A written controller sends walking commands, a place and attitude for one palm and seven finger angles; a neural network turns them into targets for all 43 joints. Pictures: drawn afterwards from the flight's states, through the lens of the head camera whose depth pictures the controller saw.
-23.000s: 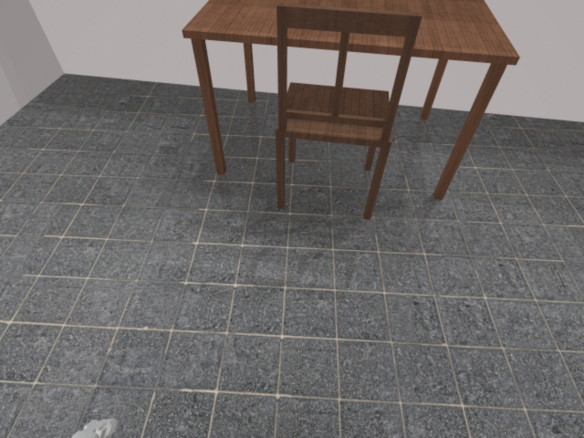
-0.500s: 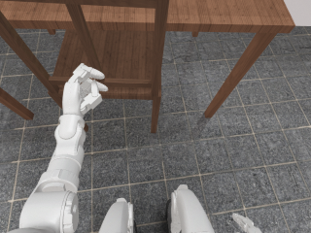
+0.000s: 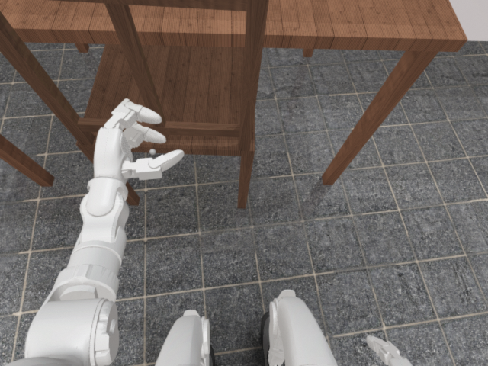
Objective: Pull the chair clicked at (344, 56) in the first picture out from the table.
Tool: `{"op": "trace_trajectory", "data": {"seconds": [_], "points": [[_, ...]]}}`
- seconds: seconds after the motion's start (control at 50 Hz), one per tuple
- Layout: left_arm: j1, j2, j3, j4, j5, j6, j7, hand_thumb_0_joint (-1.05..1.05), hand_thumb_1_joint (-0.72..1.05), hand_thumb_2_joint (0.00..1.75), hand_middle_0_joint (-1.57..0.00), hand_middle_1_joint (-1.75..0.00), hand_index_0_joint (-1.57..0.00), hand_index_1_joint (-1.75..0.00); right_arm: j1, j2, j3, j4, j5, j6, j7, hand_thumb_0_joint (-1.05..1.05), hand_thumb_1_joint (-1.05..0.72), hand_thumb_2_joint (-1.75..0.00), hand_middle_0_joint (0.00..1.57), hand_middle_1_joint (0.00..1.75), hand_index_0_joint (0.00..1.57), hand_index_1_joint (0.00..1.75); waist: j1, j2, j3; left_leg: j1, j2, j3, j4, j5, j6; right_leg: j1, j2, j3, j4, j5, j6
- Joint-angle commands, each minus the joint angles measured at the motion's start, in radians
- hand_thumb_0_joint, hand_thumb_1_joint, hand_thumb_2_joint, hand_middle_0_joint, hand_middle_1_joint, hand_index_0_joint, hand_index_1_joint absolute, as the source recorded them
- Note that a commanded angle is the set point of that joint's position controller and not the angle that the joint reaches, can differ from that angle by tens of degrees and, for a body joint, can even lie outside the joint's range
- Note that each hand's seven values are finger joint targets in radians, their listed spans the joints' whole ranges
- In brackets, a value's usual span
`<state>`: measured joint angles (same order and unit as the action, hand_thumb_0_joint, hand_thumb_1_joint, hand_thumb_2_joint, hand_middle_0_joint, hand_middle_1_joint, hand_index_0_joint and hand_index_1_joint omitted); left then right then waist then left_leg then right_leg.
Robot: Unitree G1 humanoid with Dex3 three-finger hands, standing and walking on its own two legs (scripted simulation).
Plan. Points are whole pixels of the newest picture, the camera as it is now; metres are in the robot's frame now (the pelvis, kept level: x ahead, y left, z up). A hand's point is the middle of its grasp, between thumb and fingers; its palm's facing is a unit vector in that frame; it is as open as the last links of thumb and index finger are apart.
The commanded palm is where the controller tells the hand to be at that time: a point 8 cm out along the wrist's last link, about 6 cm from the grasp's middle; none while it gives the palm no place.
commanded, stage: open the thumb and straighten the fingers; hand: left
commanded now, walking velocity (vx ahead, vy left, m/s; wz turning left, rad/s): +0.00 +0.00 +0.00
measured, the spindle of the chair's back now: (142, 76) +0.61 +0.16 +0.02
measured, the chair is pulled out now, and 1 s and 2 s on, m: -0.10 -0.10 -0.10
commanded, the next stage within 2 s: draw the fingers out of the gap in 0.46 s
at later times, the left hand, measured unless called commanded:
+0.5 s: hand (156, 146) +0.46 +0.13 +0.02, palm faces -0.04 -1.00 -0.07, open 17.2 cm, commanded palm +0.43 +0.18 +0.02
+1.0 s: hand (146, 183) +0.40 +0.14 +0.01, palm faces -0.05 -1.00 -0.06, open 17.5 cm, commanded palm +0.37 +0.19 +0.02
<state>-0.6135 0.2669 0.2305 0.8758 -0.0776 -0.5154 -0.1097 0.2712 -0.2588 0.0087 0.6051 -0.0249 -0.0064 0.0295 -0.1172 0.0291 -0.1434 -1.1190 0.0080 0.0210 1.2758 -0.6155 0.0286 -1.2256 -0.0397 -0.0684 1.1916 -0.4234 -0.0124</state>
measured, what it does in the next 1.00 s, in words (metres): stands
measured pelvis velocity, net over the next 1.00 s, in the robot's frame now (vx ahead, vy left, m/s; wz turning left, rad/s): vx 0.01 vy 0.00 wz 0.00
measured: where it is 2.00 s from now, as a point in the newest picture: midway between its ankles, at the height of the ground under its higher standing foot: outside the picture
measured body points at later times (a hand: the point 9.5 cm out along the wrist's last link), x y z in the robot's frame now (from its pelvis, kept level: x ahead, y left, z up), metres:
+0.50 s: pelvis +0.00 +0.00 +0.00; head +0.15 +0.00 +0.42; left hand +0.46 +0.18 +0.02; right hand +0.06 -0.26 -0.13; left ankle -0.01 +0.10 -0.62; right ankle +0.07 -0.12 -0.62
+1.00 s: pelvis +0.01 +0.00 +0.01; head +0.14 +0.00 +0.43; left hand +0.39 +0.19 +0.01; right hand +0.11 -0.26 -0.11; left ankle -0.01 +0.10 -0.62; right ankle +0.07 -0.12 -0.62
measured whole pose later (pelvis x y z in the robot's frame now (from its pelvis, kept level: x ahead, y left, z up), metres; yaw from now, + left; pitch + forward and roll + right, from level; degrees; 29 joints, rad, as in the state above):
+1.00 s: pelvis +0.01 +0.00 +0.01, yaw +0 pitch +25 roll -1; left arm -0.35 0.22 0.18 0.65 -0.11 -0.52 -0.12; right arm 0.26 -0.25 0.00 0.58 -0.01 -0.02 0.03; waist -0.08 0.02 -0.15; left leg -1.07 0.01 0.02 1.25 -0.62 0.03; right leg -1.18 -0.04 -0.06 1.18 -0.43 -0.01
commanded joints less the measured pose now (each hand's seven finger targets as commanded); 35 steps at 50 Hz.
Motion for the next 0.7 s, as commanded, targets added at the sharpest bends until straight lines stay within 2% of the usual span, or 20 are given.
{"op": "trace_trajectory", "data": {"seconds": [0.0, 0.04, 0.06, 0.12, 0.16, 0.18, 0.2, 0.22, 0.28, 0.3, 0.34, 0.4, 0.42, 0.46, 0.52, 0.54, 0.56, 0.6, 0.62, 0.68], "points": [[-0.370, 0.179, 0.043, -0.182, -0.005, -0.073, -0.001, 0.00, -0.55, 0.20, -0.38, -1.09, -0.38, -1.09, 0.130, -0.155, -0.056, -0.071, 0.002, -0.021, -0.017, 0.00, -0.90, -0.90, 0.20, 0.30, 0.20, 0.30, -0.030, 0.044, -0.502, 0.163, -0.022, -0.052, -0.177, 0.390, -0.021, 0.434, 0.037, 0.049, -0.097, 0.251, -0.012], [-0.348, 0.151, 0.028, -0.211, -0.016, -0.077, -0.002, 0.00, -0.55, 0.20, -0.32, -0.94, -0.32, -0.94, 0.128, -0.153, -0.060, -0.076, 0.001, -0.022, -0.011, 0.00, -0.90, -0.90, 0.20, 0.30, 0.20, 0.30, -0.022, 0.067, -0.537, 0.206, -0.019, -0.050, -0.176, 0.434, -0.028, 0.432, 0.037, 0.046, -0.098, 0.273, -0.013], [-0.331, 0.140, 0.022, -0.209, -0.019, -0.075, -0.001, 0.00, -0.55, 0.20, -0.30, -0.87, -0.30, -0.87, 0.132, -0.153, -0.060, -0.078, 0.001, -0.021, -0.009, 0.00, -0.90, -0.90, 0.20, 0.30, 0.20, 0.30, -0.021, 0.055, -0.541, 0.208, -0.018, -0.053, -0.179, 0.445, -0.029, 0.443, 0.039, 0.042, -0.097, 0.281, -0.014], [-0.338, 0.112, -0.007, -0.193, -0.012, -0.067, 0.004, 0.00, -0.55, 0.20, -0.22, -0.65, -0.22, -0.65, 0.135, -0.153, -0.062, -0.074, 0.003, -0.014, -0.004, 0.00, -0.90, -0.90, 0.20, 0.30, 0.20, 0.30, -0.033, 0.048, -0.502, 0.207, -0.014, -0.058, -0.183, 0.439, -0.030, 0.412, 0.040, 0.035, -0.100, 0.265, -0.012], [-0.344, 0.142, 0.024, -0.170, -0.008, -0.064, 0.018, 0.00, -0.55, 0.20, -0.18, -0.51, -0.18, -0.51, 0.141, -0.155, -0.063, -0.068, 0.002, -0.011, -0.005, 0.00, -0.90, -0.90, 0.20, 0.30, 0.20, 0.30, -0.034, 0.016, -0.487, 0.164, -0.019, -0.049, -0.180, 0.400, -0.023, 0.434, 0.039, 0.044, -0.108, 0.255, -0.010], [-0.348, 0.175, 0.047, -0.176, -0.004, -0.068, 0.022, 0.00, -0.55, 0.20, -0.15, -0.43, -0.15, -0.43, 0.143, -0.159, -0.061, -0.072, 0.000, -0.011, -0.007, 0.00, -0.90, -0.90, 0.20, 0.30, 0.20, 0.30, -0.029, 0.022, -0.482, 0.163, -0.019, -0.054, -0.184, 0.399, -0.024, 0.430, 0.041, 0.041, -0.102, 0.252, -0.013], [-0.342, 0.182, 0.052, -0.190, 0.002, -0.074, 0.025, 0.00, -0.55, 0.20, -0.13, -0.36, -0.13, -0.36, 0.141, -0.157, -0.060, -0.077, -0.001, -0.010, -0.007, 0.00, -0.90, -0.90, 0.20, 0.30, 0.20, 0.30, -0.018, 0.038, -0.505, 0.177, -0.020, -0.052, -0.187, 0.406, -0.026, 0.439, 0.039, 0.045, -0.099, 0.255, -0.013], [-0.414, 0.182, 0.046, -0.177, 0.006, -0.082, 0.031, 0.00, -0.55, 0.20, -0.10, -0.29, -0.10, -0.29, 0.140, -0.154, -0.059, -0.064, -0.003, -0.010, -0.011, 0.00, -0.90, -0.90, 0.20, 0.30, 0.20, 0.30, -0.044, 0.035, -0.493, 0.172, -0.017, -0.054, -0.174, 0.410, -0.024, 0.412, 0.037, 0.045, -0.094, 0.261, -0.011], [-0.405, 0.182, 0.051, -0.177, 0.011, -0.098, 0.036, 0.00, -0.55, 0.20, -0.02, -0.07, -0.02, -0.07, 0.146, -0.153, -0.059, -0.070, -0.008, -0.013, -0.008, 0.00, -0.90, -0.90, 0.20, 0.30, 0.20, 0.30, -0.029, 0.063, -0.513, 0.180, -0.021, -0.052, -0.174, 0.420, -0.026, 0.423, 0.039, 0.047, -0.087, 0.266, -0.014], [-0.379, 0.178, 0.052, -0.170, 0.013, -0.099, 0.033, 0.00, -0.55, 0.20, 0.00, 0.00, 0.00, 0.00, 0.147, -0.154, -0.059, -0.071, -0.008, -0.012, -0.005, 0.00, -0.90, -0.90, 0.20, 0.30, 0.20, 0.30, -0.023, 0.053, -0.534, 0.191, -0.019, -0.055, -0.174, 0.429, -0.029, 0.427, 0.040, 0.044, -0.085, 0.267, -0.014], [-0.369, 0.170, 0.046, -0.176, 0.009, -0.097, 0.026, 0.00, -0.55, 0.20, 0.00, 0.00, 0.00, 0.00, 0.147, -0.153, -0.061, -0.072, -0.007, -0.009, -0.004, 0.00, -0.90, -0.90, 0.20, 0.30, 0.20, 0.30, -0.025, 0.029, -0.542, 0.180, -0.019, -0.050, -0.171, 0.437, -0.027, 0.452, 0.038, 0.048, -0.088, 0.289, -0.012], [-0.323, 0.172, 0.049, -0.143, 0.006, -0.078, 0.014, 0.00, -0.55, 0.20, 0.00, 0.00, 0.00, 0.00, 0.144, -0.152, -0.059, -0.076, -0.001, -0.004, -0.002, 0.00, -0.90, -0.90, 0.20, 0.30, 0.20, 0.30, -0.023, 0.027, -0.514, 0.154, -0.020, -0.041, -0.175, 0.419, -0.023, 0.460, 0.040, 0.051, -0.095, 0.291, -0.013], [-0.344, 0.168, 0.046, -0.143, 0.002, -0.075, 0.011, 0.00, -0.55, 0.20, 0.00, 0.00, 0.00, 0.00, 0.143, -0.153, -0.059, -0.076, 0.000, -0.001, -0.004, 0.00, -0.90, -0.90, 0.20, 0.30, 0.20, 0.30, -0.031, 0.001, -0.501, 0.133, -0.021, -0.039, -0.173, 0.390, -0.019, 0.463, 0.039, 0.055, -0.102, 0.277, -0.009], [-0.368, 0.186, 0.060, -0.148, -0.002, -0.073, 0.010, 0.00, -0.55, 0.20, 0.00, 0.00, 0.00, 0.00, 0.143, -0.152, -0.057, -0.075, 0.000, -0.003, -0.007, 0.00, -0.90, -0.90, 0.20, 0.30, 0.20, 0.30, -0.033, -0.005, -0.492, 0.101, -0.025, -0.034, -0.174, 0.351, -0.014, 0.485, 0.037, 0.063, -0.110, 0.262, -0.007], [-0.408, 0.192, 0.055, -0.178, -0.004, -0.088, 0.002, 0.00, -0.55, 0.20, 0.00, 0.00, 0.00, 0.00, 0.141, -0.149, -0.056, -0.076, 0.000, -0.010, -0.011, 0.00, -0.90, -0.90, 0.20, 0.30, 0.20, 0.30, -0.034, 0.031, -0.515, 0.121, -0.027, -0.034, -0.169, 0.359, -0.014, 0.479, 0.036, 0.067, -0.105, 0.265, -0.008], [-0.450, 0.208, 0.061, -0.157, 0.002, -0.094, 0.002, 0.00, -0.55, 0.20, 0.00, 0.00, 0.00, 0.00, 0.144, -0.151, -0.056, -0.062, -0.003, -0.012, -0.014, 0.00, -0.90, -0.90, 0.20, 0.30, 0.20, 0.30, -0.049, 0.028, -0.508, 0.120, -0.024, -0.038, -0.158, 0.356, -0.013, 0.454, 0.036, 0.066, -0.102, 0.259, -0.007], [-0.407, 0.217, 0.081, -0.139, -0.001, -0.095, 0.001, 0.00, -0.55, 0.20, 0.00, 0.00, 0.00, 0.00, 0.148, -0.152, -0.056, -0.064, -0.004, -0.014, -0.013, 0.00, -0.90, -0.90, 0.20, 0.30, 0.20, 0.30, -0.034, 0.018, -0.508, 0.110, -0.026, -0.036, -0.158, 0.346, -0.013, 0.461, 0.037, 0.067, -0.103, 0.245, -0.007], [-0.357, 0.196, 0.063, -0.154, -0.005, -0.098, -0.015, 0.00, -0.55, 0.20, 0.00, 0.00, 0.00, 0.00, 0.140, -0.152, -0.055, -0.073, -0.001, -0.018, -0.010, 0.00, -0.90, -0.90, 0.20, 0.30, 0.20, 0.30, -0.020, 0.053, -0.531, 0.143, -0.026, -0.036, -0.166, 0.373, -0.016, 0.460, 0.037, 0.063, -0.097, 0.260, -0.012], [-0.324, 0.171, 0.048, -0.154, -0.014, -0.093, -0.022, 0.00, -0.55, 0.20, 0.00, 0.00, 0.00, 0.00, 0.135, -0.151, -0.057, -0.077, 0.001, -0.017, -0.008, 0.00, -0.90, -0.90, 0.20, 0.30, 0.20, 0.30, -0.019, 0.045, -0.525, 0.153, -0.024, -0.036, -0.169, 0.387, -0.018, 0.459, 0.037, 0.058, -0.099, 0.269, -0.012], [-0.217, 0.152, 0.036, -0.207, -0.032, -0.074, -0.037, 0.00, -0.55, 0.20, 0.00, 0.00, 0.00, 0.00, 0.128, -0.151, -0.061, -0.102, 0.008, -0.015, -0.002, 0.00, -0.90, -0.90, 0.20, 0.30, 0.20, 0.30, 0.000, 0.040, -0.548, 0.158, -0.025, -0.035, -0.179, 0.418, -0.019, 0.501, 0.039, 0.055, -0.098, 0.305, -0.015]]}}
